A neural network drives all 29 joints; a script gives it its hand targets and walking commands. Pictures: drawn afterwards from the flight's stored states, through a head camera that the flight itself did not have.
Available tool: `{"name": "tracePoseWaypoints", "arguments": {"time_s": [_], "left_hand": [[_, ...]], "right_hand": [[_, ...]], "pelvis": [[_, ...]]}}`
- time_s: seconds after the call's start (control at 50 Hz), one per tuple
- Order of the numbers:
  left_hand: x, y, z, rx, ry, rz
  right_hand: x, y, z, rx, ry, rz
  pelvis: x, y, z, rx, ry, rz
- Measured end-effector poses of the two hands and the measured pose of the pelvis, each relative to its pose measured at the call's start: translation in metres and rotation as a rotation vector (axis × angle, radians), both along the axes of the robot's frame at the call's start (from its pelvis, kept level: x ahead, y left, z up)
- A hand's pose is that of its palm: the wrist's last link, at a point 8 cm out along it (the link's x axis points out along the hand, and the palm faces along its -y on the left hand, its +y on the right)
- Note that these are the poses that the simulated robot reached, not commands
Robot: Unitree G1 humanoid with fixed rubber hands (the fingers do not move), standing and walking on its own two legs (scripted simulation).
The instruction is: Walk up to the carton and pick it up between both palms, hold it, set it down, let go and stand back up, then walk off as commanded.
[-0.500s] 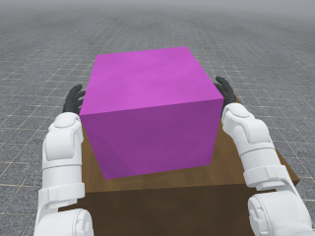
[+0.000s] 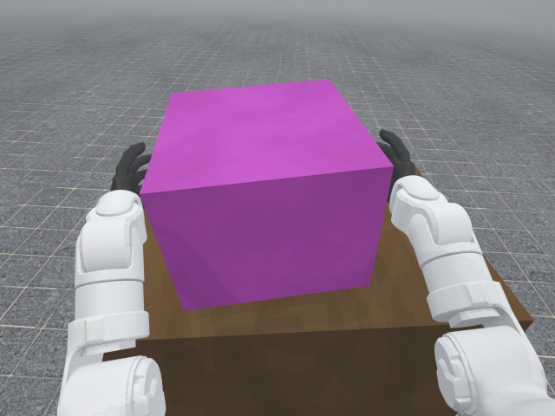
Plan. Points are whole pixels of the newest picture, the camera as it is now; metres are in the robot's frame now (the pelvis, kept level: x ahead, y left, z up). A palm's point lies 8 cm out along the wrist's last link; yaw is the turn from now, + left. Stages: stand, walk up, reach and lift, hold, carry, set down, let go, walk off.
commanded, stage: hold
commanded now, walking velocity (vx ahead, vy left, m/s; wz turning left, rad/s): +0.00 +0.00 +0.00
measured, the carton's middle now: (264, 182) +0.44 +0.01 +0.17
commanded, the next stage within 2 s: none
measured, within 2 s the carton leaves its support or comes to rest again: neither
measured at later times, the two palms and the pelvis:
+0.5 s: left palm (132, 201) +0.36 +0.19 +0.21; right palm (403, 186) +0.36 -0.19 +0.22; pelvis +0.00 -0.01 +0.00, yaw +0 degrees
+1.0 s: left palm (130, 205) +0.35 +0.19 +0.20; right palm (400, 188) +0.36 -0.18 +0.21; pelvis +0.00 +0.00 +0.00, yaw +0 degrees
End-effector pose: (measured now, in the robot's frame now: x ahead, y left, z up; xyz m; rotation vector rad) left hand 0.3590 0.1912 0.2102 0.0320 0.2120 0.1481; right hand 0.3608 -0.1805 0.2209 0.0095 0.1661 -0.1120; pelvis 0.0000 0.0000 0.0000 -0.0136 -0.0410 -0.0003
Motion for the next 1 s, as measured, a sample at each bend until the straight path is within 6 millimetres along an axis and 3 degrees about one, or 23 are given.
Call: {"name": "tracePoseWaypoints", "arguments": {"time_s": [0.38,1.0], "left_hand": [[-0.0072,-0.0066,-0.0052,-0.005,-0.007,-0.003],[-0.0043,-0.0029,-0.0076,-0.001,0.002,0.0]], "right_hand": [[-0.0083,-0.0066,-0.0048,0.002,-0.005,-0.003],[-0.0039,-0.003,-0.0062,0.0,0.005,0.002]], "pelvis": [[-0.0015,-0.004,-0.0001,0.0,-0.002,-0.003],[-0.0003,-0.0024,0.0,0.0,0.002,0.0]]}}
